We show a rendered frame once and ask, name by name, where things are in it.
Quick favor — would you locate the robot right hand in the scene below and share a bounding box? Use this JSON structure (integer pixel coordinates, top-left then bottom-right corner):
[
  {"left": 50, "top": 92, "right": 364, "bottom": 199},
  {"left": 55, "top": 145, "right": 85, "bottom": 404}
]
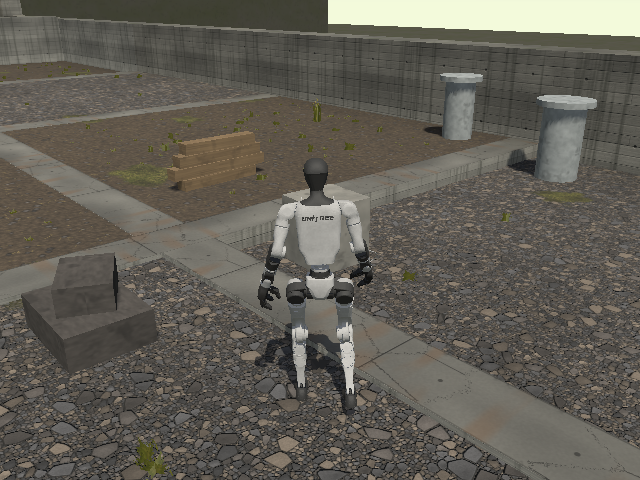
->
[{"left": 350, "top": 268, "right": 373, "bottom": 287}]

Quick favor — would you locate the right robot forearm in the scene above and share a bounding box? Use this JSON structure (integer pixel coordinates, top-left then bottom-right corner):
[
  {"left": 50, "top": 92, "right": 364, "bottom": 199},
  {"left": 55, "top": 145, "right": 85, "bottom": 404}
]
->
[{"left": 355, "top": 239, "right": 372, "bottom": 272}]

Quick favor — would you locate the robot left upper arm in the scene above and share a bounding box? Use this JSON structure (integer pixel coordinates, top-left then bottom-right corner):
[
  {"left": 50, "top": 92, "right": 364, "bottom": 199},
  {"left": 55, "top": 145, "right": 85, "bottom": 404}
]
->
[{"left": 270, "top": 202, "right": 297, "bottom": 259}]

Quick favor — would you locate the right robot shin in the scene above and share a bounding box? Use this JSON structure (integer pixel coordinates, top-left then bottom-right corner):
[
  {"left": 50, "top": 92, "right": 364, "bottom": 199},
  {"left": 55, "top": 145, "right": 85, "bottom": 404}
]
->
[{"left": 340, "top": 324, "right": 355, "bottom": 395}]

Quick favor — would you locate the robot left hand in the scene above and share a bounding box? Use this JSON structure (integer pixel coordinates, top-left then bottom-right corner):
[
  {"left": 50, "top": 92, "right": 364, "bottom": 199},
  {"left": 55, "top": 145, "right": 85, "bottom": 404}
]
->
[{"left": 257, "top": 284, "right": 281, "bottom": 310}]

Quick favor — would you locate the robot right upper arm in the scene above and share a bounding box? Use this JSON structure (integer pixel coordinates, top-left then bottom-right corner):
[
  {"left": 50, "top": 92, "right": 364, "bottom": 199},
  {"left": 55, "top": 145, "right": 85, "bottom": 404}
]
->
[{"left": 338, "top": 200, "right": 366, "bottom": 254}]

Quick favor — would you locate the robot right foot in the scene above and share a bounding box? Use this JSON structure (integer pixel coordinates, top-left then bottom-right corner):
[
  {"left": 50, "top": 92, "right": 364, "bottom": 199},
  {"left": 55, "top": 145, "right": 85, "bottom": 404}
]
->
[{"left": 342, "top": 385, "right": 357, "bottom": 408}]

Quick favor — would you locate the left robot forearm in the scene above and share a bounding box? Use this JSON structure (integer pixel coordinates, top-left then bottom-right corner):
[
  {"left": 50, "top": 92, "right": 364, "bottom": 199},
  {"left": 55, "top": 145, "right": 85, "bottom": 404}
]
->
[{"left": 260, "top": 243, "right": 281, "bottom": 288}]

